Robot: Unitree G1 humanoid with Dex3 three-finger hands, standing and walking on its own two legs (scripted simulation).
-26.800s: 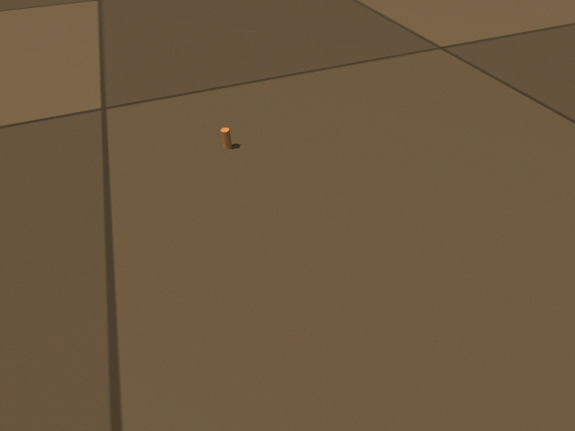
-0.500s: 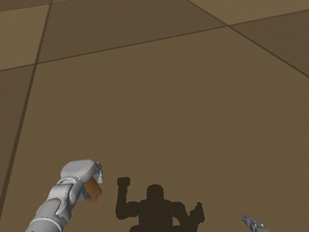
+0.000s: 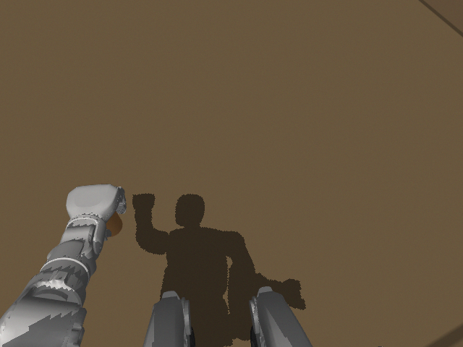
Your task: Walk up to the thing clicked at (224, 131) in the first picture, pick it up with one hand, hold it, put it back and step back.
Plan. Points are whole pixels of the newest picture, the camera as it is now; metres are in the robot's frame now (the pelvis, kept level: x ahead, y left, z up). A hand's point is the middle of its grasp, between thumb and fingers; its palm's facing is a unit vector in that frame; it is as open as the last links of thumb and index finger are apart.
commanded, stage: crouch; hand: left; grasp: from above
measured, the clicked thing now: (104, 217) +0.42 +0.23 -0.15
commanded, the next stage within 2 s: lower in 1.34 s
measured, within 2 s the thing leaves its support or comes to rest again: neither
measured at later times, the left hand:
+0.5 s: hand (129, 235) +0.43 +0.23 -0.32, palm faces -0.45 -0.01 -0.90, open 7.1 cm
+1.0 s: hand (136, 234) +0.45 +0.23 -0.39, palm faces -0.45 -0.03 -0.89, open 7.0 cm
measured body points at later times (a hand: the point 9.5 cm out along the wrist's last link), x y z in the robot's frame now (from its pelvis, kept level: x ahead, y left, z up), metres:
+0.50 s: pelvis -0.02 -0.01 -0.16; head +0.20 +0.03 +0.23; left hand +0.45 +0.22 -0.27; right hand +0.03 -0.28 -0.28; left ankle +0.07 +0.11 -0.59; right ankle +0.04 -0.14 -0.59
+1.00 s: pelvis -0.03 -0.01 -0.23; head +0.22 +0.03 +0.15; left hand +0.47 +0.22 -0.34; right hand +0.00 -0.28 -0.34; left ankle +0.07 +0.11 -0.59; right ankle +0.04 -0.14 -0.59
